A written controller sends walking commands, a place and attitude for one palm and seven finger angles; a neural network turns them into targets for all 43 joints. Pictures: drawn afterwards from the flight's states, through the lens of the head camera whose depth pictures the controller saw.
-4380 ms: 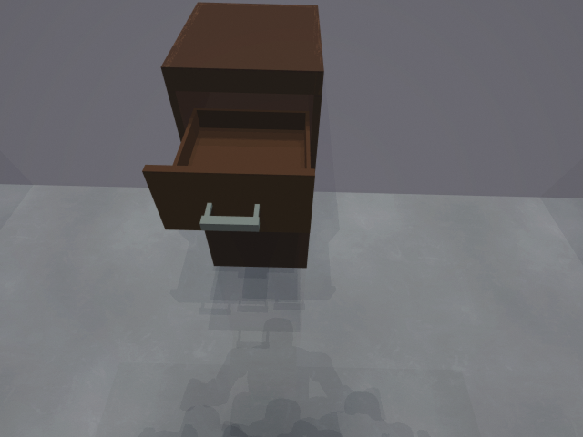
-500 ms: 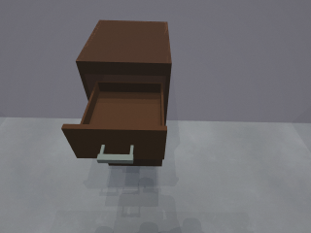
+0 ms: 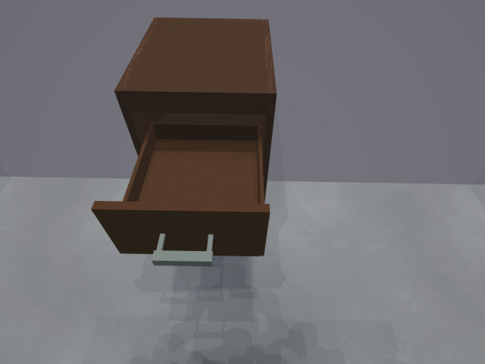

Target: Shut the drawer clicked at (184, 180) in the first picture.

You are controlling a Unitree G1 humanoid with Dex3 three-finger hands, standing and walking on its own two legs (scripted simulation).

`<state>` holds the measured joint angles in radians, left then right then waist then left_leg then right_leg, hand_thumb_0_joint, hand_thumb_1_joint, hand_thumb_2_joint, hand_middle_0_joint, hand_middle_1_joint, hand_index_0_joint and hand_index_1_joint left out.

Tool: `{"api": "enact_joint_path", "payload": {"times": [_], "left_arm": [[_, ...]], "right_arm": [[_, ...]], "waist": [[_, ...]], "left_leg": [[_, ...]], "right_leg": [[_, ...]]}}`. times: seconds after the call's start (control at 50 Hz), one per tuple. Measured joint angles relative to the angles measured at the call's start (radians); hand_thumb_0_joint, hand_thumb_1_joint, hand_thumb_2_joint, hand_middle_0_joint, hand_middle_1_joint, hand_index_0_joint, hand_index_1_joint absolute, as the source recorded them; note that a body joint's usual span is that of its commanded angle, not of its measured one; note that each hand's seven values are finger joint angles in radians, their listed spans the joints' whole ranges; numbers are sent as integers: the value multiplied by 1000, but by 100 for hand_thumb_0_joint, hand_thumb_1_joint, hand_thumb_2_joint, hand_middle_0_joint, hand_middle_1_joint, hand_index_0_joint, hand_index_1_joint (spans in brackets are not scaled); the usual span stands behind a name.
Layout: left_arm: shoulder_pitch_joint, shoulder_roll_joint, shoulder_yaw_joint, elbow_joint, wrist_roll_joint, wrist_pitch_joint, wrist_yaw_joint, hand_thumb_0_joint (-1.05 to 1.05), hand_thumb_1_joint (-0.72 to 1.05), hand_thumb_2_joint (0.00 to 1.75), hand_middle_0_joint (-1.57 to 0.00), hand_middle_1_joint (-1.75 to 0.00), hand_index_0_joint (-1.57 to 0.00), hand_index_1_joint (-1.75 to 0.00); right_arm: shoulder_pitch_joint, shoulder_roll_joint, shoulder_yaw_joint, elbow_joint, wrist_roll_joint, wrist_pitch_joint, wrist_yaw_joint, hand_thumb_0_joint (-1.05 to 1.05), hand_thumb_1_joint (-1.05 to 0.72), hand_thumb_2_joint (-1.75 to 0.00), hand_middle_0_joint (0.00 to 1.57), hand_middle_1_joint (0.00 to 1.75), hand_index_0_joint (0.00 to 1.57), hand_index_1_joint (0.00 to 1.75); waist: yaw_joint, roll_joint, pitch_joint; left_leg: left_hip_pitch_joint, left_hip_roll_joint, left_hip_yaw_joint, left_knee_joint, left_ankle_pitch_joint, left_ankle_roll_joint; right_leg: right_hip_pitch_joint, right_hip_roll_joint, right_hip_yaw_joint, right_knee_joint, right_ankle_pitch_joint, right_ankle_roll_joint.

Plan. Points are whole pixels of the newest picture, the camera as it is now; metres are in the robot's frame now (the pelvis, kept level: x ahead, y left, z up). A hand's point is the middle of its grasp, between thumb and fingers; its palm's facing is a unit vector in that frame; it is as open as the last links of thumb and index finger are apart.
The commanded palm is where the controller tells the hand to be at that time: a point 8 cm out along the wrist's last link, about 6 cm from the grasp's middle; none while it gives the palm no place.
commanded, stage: look again from close up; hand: left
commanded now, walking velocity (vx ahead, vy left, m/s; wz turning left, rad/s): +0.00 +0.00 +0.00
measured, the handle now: (184, 248) +0.34 +0.14 -0.07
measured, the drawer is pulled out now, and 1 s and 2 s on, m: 0.30 0.30 0.30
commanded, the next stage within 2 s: shuffle to correct the standing spot in 0.06 s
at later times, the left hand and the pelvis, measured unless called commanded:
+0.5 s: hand out of the picture -0.03 +0.17 -0.17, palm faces -0.03 -0.98 -0.20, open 7.4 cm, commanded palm none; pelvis +0.01 +0.00 +0.00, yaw -1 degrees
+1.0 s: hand out of the picture +0.03 +0.10 -0.18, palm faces -0.02 -0.98 -0.19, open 7.3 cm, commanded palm none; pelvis +0.03 -0.06 -0.01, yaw -2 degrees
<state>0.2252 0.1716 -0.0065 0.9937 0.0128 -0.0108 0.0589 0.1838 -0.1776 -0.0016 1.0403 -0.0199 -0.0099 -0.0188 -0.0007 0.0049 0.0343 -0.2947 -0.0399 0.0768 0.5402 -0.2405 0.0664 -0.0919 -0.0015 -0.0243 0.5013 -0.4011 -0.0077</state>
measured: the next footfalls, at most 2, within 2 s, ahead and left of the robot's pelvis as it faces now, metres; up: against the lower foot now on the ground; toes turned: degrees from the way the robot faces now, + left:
right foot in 1.02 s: +0.05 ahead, -0.14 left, +0.00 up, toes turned -2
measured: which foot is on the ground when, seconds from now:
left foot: down 0.00-1.00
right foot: down 0.00-0.90, up 0.92-1.00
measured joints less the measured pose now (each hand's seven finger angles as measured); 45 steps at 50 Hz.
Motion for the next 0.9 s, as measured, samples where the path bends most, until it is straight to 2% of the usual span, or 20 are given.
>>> {"api": "enact_joint_path", "payload": {"times": [0.3,0.48,0.54,0.62,0.74,0.82,0.88,0.9], "left_arm": [[53,-4,-13,53,0,17,-11,0,91,90,-20,-30,-20,-30],[115,-11,-11,105,11,43,-26,0,91,90,-20,-30,-20,-30],[130,-17,-8,116,13,44,-29,0,91,90,-20,-30,-20,-30],[145,-25,-4,121,11,39,-27,0,91,90,-20,-30,-20,-30],[152,-34,-1,115,7,39,-26,0,91,90,-20,-30,-20,-30],[147,-40,2,109,7,34,-25,0,91,90,-20,-30,-20,-30],[132,-41,4,112,3,30,-27,0,91,90,-20,-30,-20,-30],[123,-45,4,113,0,30,-29,0,91,90,-20,-30,-20,-30]], "right_arm": [[12,4,6,64,5,5,2,0,-91,-90,20,30,20,30],[59,16,-14,98,1,19,-5,0,-91,-90,20,30,20,30],[70,15,-22,106,0,21,-9,0,-91,-90,20,30,20,30],[76,14,-26,116,0,21,-12,0,-91,-90,20,30,20,30],[75,24,-22,122,0,17,-16,0,-91,-90,20,30,20,30],[75,34,-21,124,-2,18,-19,0,-91,-90,20,30,20,30],[64,49,-20,123,-6,9,-22,0,-91,-90,20,30,20,30],[60,49,-21,118,-7,2,-24,0,-91,-90,20,30,20,30]], "waist": [[1,-18,19],[4,-39,22],[1,-25,20],[-2,-2,21],[-8,2,23],[-15,-10,21],[-12,-52,24],[-14,-54,26]], "left_leg": [[68,-24,16,-87,28,16],[50,-34,32,-105,37,14],[33,-20,28,-92,33,3],[16,12,14,-55,15,-19],[2,57,-5,38,-44,-50],[-4,85,-3,119,-102,-44],[29,76,17,107,-109,-72],[37,76,22,99,-108,-70]], "right_leg": [[57,-24,14,-73,28,19],[-2,-39,20,-10,0,8],[-12,-27,13,-13,2,5],[-3,6,4,-33,10,-21],[18,52,-8,-11,-16,-56],[41,75,-27,13,-48,-77],[28,58,-19,88,-77,-76],[-3,52,-24,151,-37,-60]]}}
